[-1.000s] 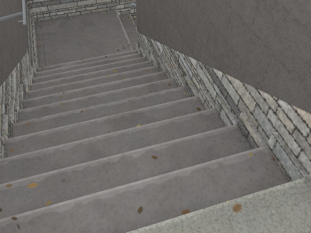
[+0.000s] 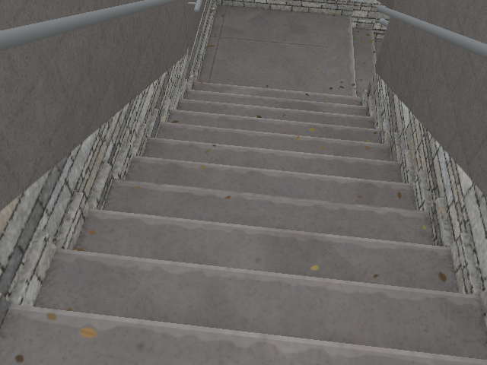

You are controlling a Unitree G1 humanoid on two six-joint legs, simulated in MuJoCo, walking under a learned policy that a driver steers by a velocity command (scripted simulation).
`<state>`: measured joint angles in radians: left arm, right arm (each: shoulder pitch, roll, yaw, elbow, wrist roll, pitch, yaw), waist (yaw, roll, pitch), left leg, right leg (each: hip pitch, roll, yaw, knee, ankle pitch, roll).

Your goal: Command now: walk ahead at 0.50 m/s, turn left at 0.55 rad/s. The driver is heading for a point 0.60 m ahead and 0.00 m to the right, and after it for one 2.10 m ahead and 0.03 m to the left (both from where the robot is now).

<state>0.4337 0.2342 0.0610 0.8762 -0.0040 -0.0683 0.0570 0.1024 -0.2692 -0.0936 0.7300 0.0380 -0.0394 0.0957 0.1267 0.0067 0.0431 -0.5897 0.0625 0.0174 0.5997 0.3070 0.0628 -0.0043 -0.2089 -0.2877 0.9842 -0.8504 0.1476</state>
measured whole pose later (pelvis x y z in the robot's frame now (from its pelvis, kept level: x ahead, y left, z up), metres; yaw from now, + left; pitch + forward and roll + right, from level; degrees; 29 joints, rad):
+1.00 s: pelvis +0.56 +0.07 -0.24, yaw -6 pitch +2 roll -2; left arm 0.47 0.18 0.04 0.83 -0.03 -0.01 0.08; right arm 0.10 -0.25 -0.06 0.66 -0.02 -0.09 0.02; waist 0.07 0.06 -0.07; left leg -0.58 0.02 -0.20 0.54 0.41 -0.01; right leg -0.29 0.18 0.26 0.89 -0.62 -0.05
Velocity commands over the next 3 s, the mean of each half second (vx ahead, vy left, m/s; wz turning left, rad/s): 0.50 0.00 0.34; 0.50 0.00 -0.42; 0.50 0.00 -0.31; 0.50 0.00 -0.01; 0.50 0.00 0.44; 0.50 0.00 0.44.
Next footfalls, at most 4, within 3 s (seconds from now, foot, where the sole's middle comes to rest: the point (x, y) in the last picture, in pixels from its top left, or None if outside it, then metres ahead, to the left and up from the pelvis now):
0.02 left None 0.18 0.12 -0.81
0.60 right None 0.50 -0.05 -0.96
1.08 left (215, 297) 0.76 0.20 -1.11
1.70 right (302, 259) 1.05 -0.12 -1.26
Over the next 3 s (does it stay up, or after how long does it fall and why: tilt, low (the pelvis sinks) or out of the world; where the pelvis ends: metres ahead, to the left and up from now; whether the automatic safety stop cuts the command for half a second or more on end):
stays up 1.62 -0.08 -0.80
